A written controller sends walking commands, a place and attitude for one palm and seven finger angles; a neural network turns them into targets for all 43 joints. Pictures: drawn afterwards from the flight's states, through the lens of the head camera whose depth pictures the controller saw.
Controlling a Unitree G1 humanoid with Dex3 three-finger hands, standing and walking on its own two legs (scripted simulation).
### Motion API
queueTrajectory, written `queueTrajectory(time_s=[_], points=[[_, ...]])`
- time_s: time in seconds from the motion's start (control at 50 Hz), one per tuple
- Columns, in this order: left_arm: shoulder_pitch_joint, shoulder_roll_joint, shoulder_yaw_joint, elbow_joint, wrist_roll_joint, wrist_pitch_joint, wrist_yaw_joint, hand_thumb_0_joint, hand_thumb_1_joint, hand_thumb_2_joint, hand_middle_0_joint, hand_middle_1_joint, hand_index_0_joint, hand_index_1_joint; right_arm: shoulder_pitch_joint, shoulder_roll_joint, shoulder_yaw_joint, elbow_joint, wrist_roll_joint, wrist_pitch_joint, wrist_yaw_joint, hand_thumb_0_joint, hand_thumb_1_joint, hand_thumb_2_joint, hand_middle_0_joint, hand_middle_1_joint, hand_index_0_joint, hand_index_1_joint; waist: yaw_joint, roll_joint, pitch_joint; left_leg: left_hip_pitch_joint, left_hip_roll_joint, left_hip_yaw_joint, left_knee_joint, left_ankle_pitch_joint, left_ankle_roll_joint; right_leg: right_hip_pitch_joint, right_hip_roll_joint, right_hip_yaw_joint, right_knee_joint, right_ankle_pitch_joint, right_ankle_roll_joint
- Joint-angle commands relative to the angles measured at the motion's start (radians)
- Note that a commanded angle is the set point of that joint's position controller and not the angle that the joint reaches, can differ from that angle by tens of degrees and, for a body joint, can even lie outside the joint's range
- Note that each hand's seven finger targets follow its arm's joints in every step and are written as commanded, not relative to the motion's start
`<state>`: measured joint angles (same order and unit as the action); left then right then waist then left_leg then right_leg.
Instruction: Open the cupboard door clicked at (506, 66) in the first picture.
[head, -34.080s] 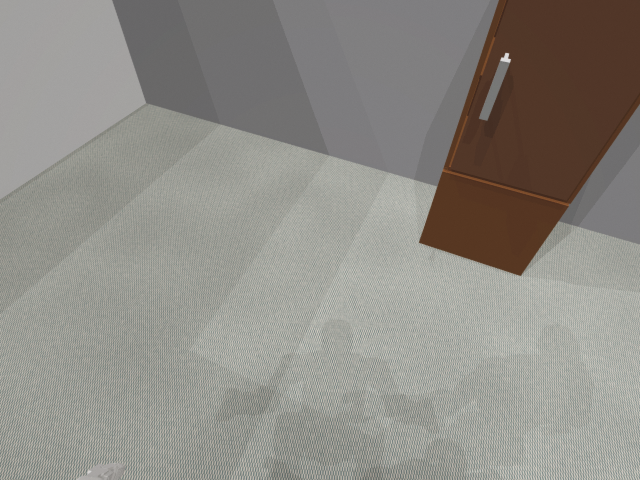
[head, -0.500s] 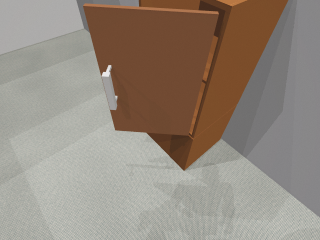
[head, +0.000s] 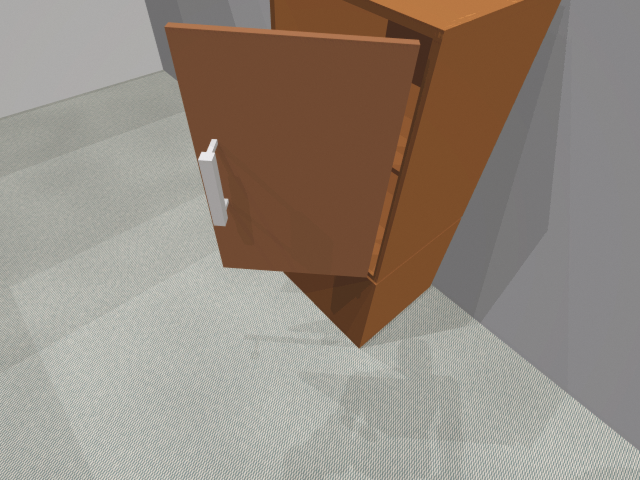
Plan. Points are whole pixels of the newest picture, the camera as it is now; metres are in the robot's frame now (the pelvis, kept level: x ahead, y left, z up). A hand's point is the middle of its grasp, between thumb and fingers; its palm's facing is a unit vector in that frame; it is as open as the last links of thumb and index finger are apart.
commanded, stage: look again from close up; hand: left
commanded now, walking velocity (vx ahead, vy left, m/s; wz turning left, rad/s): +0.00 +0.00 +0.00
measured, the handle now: (217, 183) +0.63 +0.23 -0.03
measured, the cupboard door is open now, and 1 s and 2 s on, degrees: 45 45 45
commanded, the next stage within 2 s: shuffle to correct the standing spot in 0.56 s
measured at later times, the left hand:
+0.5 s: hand out of the picture +0.02 +0.19 -0.18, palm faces -0.01 -0.97 -0.23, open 7.4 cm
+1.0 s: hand out of the picture +0.02 +0.19 -0.20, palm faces +0.04 -0.98 -0.18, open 7.4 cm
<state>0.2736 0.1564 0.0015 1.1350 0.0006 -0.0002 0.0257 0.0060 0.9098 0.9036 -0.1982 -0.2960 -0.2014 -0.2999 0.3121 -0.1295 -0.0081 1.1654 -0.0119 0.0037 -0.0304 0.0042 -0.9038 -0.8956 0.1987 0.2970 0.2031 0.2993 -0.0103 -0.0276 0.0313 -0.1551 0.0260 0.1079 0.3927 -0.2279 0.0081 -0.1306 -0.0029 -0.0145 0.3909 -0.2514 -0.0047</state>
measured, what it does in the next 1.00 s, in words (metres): stands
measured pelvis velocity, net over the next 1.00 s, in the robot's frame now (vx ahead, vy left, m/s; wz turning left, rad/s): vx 0.05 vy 0.01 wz -0.01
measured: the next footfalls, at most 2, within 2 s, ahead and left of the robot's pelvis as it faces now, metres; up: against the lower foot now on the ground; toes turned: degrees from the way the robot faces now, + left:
right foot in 1.26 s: +0.14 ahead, -0.07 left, +0.00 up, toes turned -4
left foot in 1.58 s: +0.13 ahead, +0.14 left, +0.00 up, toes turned +2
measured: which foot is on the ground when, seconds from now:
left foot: down 0.00-1.00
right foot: down 0.00-1.00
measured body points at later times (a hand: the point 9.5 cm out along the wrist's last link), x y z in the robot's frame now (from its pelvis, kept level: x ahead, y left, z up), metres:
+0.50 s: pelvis +0.00 +0.01 -0.01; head +0.01 +0.00 +0.44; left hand +0.03 +0.25 -0.16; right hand +0.02 -0.21 -0.17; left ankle -0.01 +0.11 -0.74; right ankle -0.03 -0.12 -0.74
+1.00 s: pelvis +0.05 +0.01 -0.02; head +0.06 +0.02 +0.43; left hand +0.02 +0.24 -0.18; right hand +0.04 -0.22 -0.17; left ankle -0.01 +0.11 -0.74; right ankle -0.03 -0.12 -0.74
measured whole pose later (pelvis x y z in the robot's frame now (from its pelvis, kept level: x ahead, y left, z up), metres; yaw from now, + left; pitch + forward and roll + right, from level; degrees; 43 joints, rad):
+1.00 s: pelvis +0.05 +0.01 -0.02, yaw -1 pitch +0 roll +0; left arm 0.34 0.16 0.03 1.09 0.02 -0.02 0.01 0.00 0.90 0.90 -0.20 -0.30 -0.20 -0.30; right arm 0.30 -0.17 -0.01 1.10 -0.02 -0.02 -0.01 0.01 -0.90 -0.90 0.20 0.30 0.20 0.30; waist 0.01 -0.02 0.03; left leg -0.20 0.02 0.12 0.62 -0.42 0.02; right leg -0.17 -0.02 0.00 0.61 -0.44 0.00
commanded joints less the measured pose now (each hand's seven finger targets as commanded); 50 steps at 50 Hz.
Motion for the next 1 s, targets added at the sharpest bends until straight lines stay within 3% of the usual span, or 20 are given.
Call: queueTrajectory(time_s=[0.0,0.02,0.04,0.06,0.08,0.1,0.14,0.18,0.26,0.64,0.68,0.74,0.8,0.86,0.92,0.94,0.96,0.98], points=[[0.06,0.082,0.012,-0.022,0.002,-0.017,0.01,0.0,0.9,0.9,-0.2,-0.3,-0.2,-0.3,0.047,-0.094,-0.012,-0.025,-0.001,-0.019,-0.008,0.0,-0.9,-0.9,0.2,0.3,0.2,0.3,0.011,0.018,0.038,0.003,0.085,-0.101,-0.072,0.096,0.006,-0.052,-0.099,0.086,-0.087,0.118,-0.033],[0.129,0.096,-0.003,-0.004,0.026,-0.043,0.05,0.0,0.9,0.9,-0.2,-0.3,-0.2,-0.3,-0.066,-0.131,-0.006,-0.103,0.006,-0.04,0.009,0.0,-0.9,-0.9,0.2,0.3,0.2,0.3,0.043,0.095,0.083,-0.077,0.093,-0.06,0.15,0.189,-0.018,-0.108,-0.161,0.13,-0.04,0.47,-0.019],[0.079,0.143,0.008,-0.052,0.014,-0.05,0.043,0.0,0.9,0.9,-0.2,-0.3,-0.2,-0.3,0.01,-0.073,-0.005,-0.119,0.001,-0.027,0.012,0.0,-0.9,-0.9,0.2,0.3,0.2,0.3,-0.022,0.1,0.005,-0.049,0.061,-0.088,0.093,-0.02,-0.01,-0.09,-0.171,0.148,-0.019,0.284,-0.052],[0.045,0.128,0.004,-0.07,0.012,-0.048,0.034,0.0,0.9,0.9,-0.2,-0.3,-0.2,-0.3,0.052,-0.09,-0.006,-0.114,-0.001,-0.028,0.014,0.0,-0.9,-0.9,0.2,0.3,0.2,0.3,-0.024,0.096,-0.02,-0.058,0.069,-0.103,0.061,-0.022,-0.002,-0.106,-0.127,0.116,0.006,0.067,-0.06],[0.056,0.107,0.0,-0.075,0.013,-0.046,0.029,0.0,0.9,0.9,-0.2,-0.3,-0.2,-0.3,0.057,-0.1,-0.007,-0.12,-0.003,-0.035,0.015,0.0,-0.9,-0.9,0.2,0.3,0.2,0.3,-0.017,0.124,-0.032,-0.058,0.083,-0.118,0.054,0.051,0.011,-0.108,-0.096,0.094,0.036,0.046,-0.058],[0.057,0.102,0.001,-0.073,0.014,-0.048,0.026,0.0,0.9,0.9,-0.2,-0.3,-0.2,-0.3,0.057,-0.095,-0.004,-0.124,-0.007,-0.043,0.013,0.0,-0.9,-0.9,0.2,0.3,0.2,0.3,-0.006,0.155,-0.045,-0.05,0.092,-0.124,0.053,0.136,0.023,-0.09,-0.089,0.074,0.057,0.094,-0.054],[0.074,0.086,-0.001,-0.063,0.011,-0.043,0.023,0.0,0.9,0.9,-0.2,-0.3,-0.2,-0.3,0.056,-0.109,-0.004,-0.135,-0.005,-0.046,0.006,0.0,-0.9,-0.9,0.2,0.3,0.2,0.3,-0.002,0.086,-0.052,-0.034,0.103,-0.129,0.05,0.198,0.033,-0.084,-0.076,0.066,0.076,0.11,-0.049],[0.073,0.074,-0.004,-0.063,0.012,-0.037,0.023,0.0,0.9,0.9,-0.2,-0.3,-0.2,-0.3,0.048,-0.118,-0.006,-0.137,-0.003,-0.044,0.003,0.0,-0.9,-0.9,0.2,0.3,0.2,0.3,0.001,0.03,-0.014,-0.037,0.103,-0.126,0.038,0.174,0.036,-0.106,-0.074,0.07,0.072,0.102,-0.042],[0.058,0.084,-0.003,-0.068,0.013,-0.03,0.02,0.0,0.9,0.9,-0.2,-0.3,-0.2,-0.3,0.031,-0.125,-0.006,-0.133,-0.003,-0.039,0.005,0.0,-0.9,-0.9,0.2,0.3,0.2,0.3,0.003,0.003,0.052,-0.06,0.094,-0.125,-0.003,0.093,0.037,-0.135,-0.077,0.074,0.06,0.07,-0.034],[0.037,0.142,0.013,-0.073,0.014,-0.028,0.013,0.0,0.9,0.9,-0.2,-0.3,-0.2,-0.3,-0.042,-0.161,-0.012,-0.099,-0.003,-0.043,0.002,0.0,-0.9,-0.9,0.2,0.3,0.2,0.3,0.012,0.026,0.001,0.019,0.094,-0.085,-0.006,0.16,0.03,-0.099,-0.096,0.101,0.038,0.216,-0.034],[0.055,0.125,0.012,-0.065,0.017,-0.023,0.01,0.0,0.9,0.9,-0.2,-0.3,-0.2,-0.3,-0.026,-0.146,-0.008,-0.092,-0.006,-0.036,0.007,0.0,-0.9,-0.9,0.2,0.3,0.2,0.3,0.015,0.023,-0.006,0.01,0.086,-0.074,0.003,0.025,0.031,-0.096,-0.09,0.105,0.043,0.082,-0.042],[0.059,0.132,0.021,-0.075,0.025,-0.017,0.001,0.0,0.9,0.9,-0.2,-0.3,-0.2,-0.3,-0.031,-0.145,-0.011,-0.104,-0.009,-0.027,0.016,0.0,-0.9,-0.9,0.2,0.3,0.2,0.3,0.02,0.024,0.07,-0.064,0.07,-0.07,0.014,-0.168,0.036,-0.142,-0.088,0.132,0.02,-0.151,-0.062],[0.072,0.141,0.03,-0.082,0.026,-0.02,-0.005,0.0,0.9,0.9,-0.2,-0.3,-0.2,-0.3,-0.022,-0.135,-0.013,-0.116,-0.009,-0.028,0.019,0.0,-0.9,-0.9,0.2,0.3,0.2,0.3,0.021,-0.016,0.098,-0.1,0.051,-0.058,0.064,-0.185,0.039,-0.145,-0.098,0.161,0.006,-0.192,-0.079],[0.107,0.155,0.042,-0.074,0.022,-0.027,-0.005,0.0,0.9,0.9,-0.2,-0.3,-0.2,-0.3,-0.017,-0.123,-0.01,-0.127,-0.009,-0.038,0.018,0.0,-0.9,-0.9,0.2,0.3,0.2,0.3,0.026,-0.081,0.078,-0.137,0.019,-0.013,0.157,-0.114,0.028,-0.085,-0.147,0.21,0.007,-0.049,-0.108],[0.144,0.165,0.058,-0.065,0.023,-0.031,-0.001,0.0,0.9,0.9,-0.2,-0.3,-0.2,-0.3,-0.008,-0.11,-0.008,-0.127,-0.007,-0.047,0.015,0.0,-0.9,-0.9,0.2,0.3,0.2,0.3,0.029,-0.088,0.059,-0.16,-0.001,0.011,0.216,-0.063,0.025,-0.019,-0.179,0.22,0.034,0.124,-0.135],[0.149,0.163,0.06,-0.063,0.022,-0.032,-0.001,0.0,0.9,0.9,-0.2,-0.3,-0.2,-0.3,-0.002,-0.108,-0.008,-0.125,-0.006,-0.052,0.014,0.0,-0.9,-0.9,0.2,0.3,0.2,0.3,0.026,-0.076,0.055,-0.134,0.001,0.012,0.2,-0.035,0.026,-0.023,-0.175,0.206,0.058,0.189,-0.136],[0.136,0.157,0.06,-0.066,0.022,-0.031,-0.001,0.0,0.9,0.9,-0.2,-0.3,-0.2,-0.3,0.028,-0.112,-0.008,-0.114,-0.005,-0.056,0.012,0.0,-0.9,-0.9,0.2,0.3,0.2,0.3,0.009,-0.043,0.038,-0.065,0.013,0.002,0.161,0.028,0.033,-0.05,-0.152,0.156,0.108,0.231,-0.123],[0.105,0.136,0.056,-0.076,0.022,-0.029,-0.004,0.0,0.9,0.9,-0.2,-0.3,-0.2,-0.3,0.086,-0.135,-0.014,-0.09,-0.007,-0.06,0.008,0.0,-0.9,-0.9,0.2,0.3,0.2,0.3,-0.023,0.058,0.014,0.072,0.062,-0.053,0.11,0.171,0.058,-0.14,-0.091,0.069,0.233,0.255,-0.093]])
